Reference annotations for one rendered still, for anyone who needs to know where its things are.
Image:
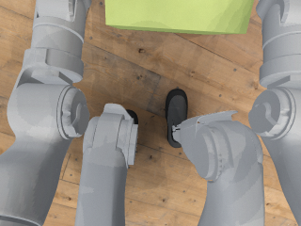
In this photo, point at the right robot forearm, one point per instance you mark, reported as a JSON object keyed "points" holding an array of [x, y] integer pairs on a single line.
{"points": [[281, 43]]}

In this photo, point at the robot left upper arm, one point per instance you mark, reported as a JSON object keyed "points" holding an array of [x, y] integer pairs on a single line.
{"points": [[44, 118]]}

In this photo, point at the robot shin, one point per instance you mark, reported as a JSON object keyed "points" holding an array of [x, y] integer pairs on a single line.
{"points": [[189, 128], [92, 124]]}

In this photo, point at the carton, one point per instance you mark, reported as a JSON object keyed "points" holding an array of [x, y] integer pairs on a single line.
{"points": [[201, 17]]}

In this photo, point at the robot left shin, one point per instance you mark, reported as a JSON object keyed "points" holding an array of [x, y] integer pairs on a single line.
{"points": [[92, 124]]}

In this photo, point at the left robot forearm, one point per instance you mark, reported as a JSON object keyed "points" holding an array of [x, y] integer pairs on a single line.
{"points": [[55, 54]]}

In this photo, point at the robot right upper arm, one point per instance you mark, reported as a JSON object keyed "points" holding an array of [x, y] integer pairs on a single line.
{"points": [[276, 117]]}

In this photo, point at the robot right shin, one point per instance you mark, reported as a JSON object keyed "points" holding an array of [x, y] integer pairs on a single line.
{"points": [[189, 128]]}

